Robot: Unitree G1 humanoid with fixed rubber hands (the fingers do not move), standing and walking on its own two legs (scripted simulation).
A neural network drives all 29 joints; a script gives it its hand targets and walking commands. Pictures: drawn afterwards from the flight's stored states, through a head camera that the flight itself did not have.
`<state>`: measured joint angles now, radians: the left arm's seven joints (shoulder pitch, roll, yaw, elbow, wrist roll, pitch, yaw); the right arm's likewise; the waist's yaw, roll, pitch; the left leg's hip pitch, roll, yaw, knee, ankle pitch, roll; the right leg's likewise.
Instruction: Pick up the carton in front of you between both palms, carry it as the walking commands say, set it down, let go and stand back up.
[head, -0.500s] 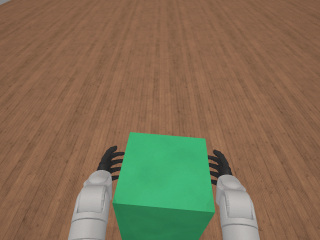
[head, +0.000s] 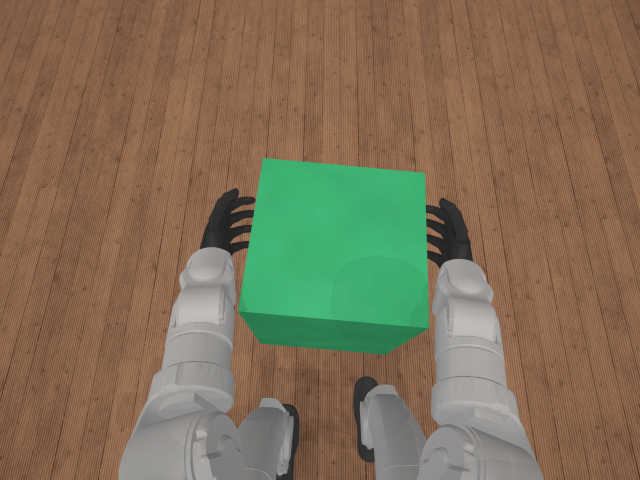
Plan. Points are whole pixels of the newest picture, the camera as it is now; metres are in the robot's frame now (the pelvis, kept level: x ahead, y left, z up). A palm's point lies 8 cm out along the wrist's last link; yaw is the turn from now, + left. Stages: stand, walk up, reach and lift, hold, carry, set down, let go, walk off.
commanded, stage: set down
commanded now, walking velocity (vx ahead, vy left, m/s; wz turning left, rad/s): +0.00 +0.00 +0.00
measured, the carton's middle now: (332, 269) +0.39 -0.01 -0.15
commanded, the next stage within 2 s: none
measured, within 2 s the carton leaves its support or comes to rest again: neither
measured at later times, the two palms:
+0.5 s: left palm (257, 246) +0.45 +0.11 -0.21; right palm (435, 268) +0.41 -0.19 -0.21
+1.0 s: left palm (282, 256) +0.49 +0.09 -0.37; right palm (424, 283) +0.43 -0.21 -0.37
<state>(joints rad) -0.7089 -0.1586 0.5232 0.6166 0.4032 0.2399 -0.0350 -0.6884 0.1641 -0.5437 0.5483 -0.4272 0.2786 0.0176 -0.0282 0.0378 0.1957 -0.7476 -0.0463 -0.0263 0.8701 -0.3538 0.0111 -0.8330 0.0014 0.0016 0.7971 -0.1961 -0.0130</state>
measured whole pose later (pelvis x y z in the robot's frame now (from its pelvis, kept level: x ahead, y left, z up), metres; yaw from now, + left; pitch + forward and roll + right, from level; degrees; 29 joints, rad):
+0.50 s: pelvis +0.00 +0.00 -0.13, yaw +1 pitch +42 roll +1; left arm -0.84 -0.07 0.43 0.67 0.24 0.23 0.01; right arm -0.77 0.12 -0.51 0.53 -0.28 0.27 -0.04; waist -0.06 0.06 -0.20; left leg -1.63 -0.07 0.00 1.43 -0.54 0.01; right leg -1.73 -0.01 0.01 1.35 -0.36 0.00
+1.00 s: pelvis -0.04 +0.01 -0.26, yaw +2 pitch +47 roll +1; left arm -1.18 0.06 0.33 0.84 0.18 0.25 0.07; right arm -1.03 0.01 -0.56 0.61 -0.20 0.28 -0.06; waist -0.10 0.06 -0.06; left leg -2.09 -0.08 0.02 1.87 -0.60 0.02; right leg -2.19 -0.02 0.02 1.76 -0.39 0.01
